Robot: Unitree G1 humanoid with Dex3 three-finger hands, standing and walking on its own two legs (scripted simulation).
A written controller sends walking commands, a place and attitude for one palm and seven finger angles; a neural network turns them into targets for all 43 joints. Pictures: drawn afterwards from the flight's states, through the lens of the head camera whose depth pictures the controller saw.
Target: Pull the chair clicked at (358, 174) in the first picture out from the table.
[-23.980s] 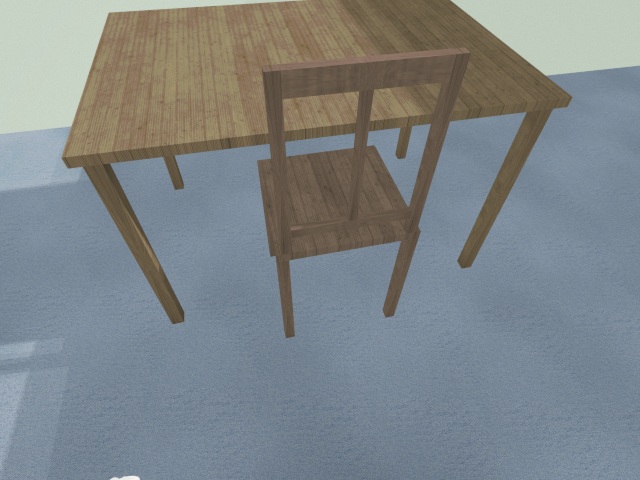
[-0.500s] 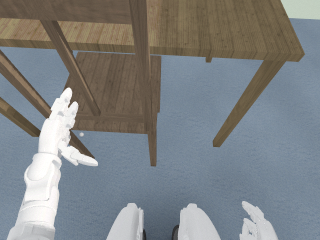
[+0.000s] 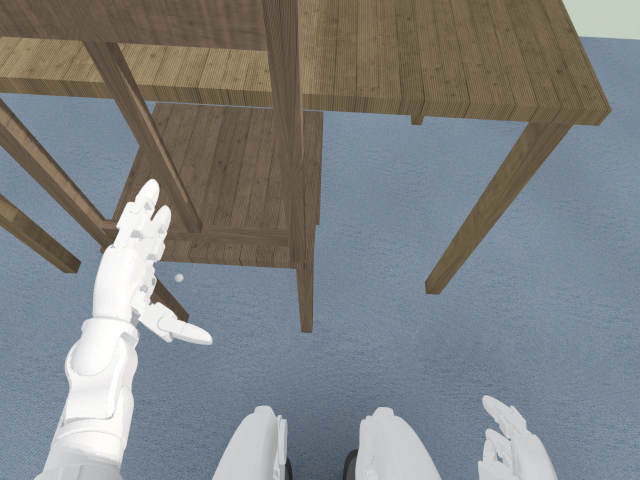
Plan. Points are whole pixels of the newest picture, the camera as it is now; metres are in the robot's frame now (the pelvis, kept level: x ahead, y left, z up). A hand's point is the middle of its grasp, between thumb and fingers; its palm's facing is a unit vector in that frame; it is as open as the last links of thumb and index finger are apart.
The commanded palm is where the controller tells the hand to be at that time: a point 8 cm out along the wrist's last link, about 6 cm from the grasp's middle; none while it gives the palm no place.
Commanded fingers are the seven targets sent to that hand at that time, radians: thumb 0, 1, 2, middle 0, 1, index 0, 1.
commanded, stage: aim the fingers beside a spindle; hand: left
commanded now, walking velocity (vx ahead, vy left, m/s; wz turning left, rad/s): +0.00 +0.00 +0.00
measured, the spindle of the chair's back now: (160, 160) +0.49 +0.23 +0.06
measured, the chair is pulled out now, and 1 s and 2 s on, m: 0.00 0.00 0.00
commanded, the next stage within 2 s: push the fingers through the gap in 0.92 s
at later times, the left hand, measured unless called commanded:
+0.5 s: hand (164, 270) +0.36 +0.21 +0.02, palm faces +0.00 -1.00 -0.05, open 16.9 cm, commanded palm +0.32 +0.26 +0.02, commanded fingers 0.00 -0.50 0.30 -0.06 -0.08 -0.06 -0.08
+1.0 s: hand (159, 279) +0.34 +0.20 +0.03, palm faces -0.01 -1.00 -0.05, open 16.9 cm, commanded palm +0.32 +0.26 +0.03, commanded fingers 0.00 -0.50 0.30 -0.06 -0.08 -0.06 -0.08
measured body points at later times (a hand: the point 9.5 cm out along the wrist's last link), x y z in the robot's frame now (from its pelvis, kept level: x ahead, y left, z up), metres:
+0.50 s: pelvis +0.00 +0.00 +0.00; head +0.11 +0.00 +0.43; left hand +0.35 +0.26 +0.03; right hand +0.15 -0.26 -0.11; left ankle +0.03 +0.10 -0.62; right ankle +0.04 -0.09 -0.62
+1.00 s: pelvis +0.00 +0.00 +0.00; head +0.11 +0.01 +0.43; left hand +0.33 +0.26 +0.04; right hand +0.16 -0.24 -0.10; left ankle +0.03 +0.10 -0.62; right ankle +0.04 -0.09 -0.62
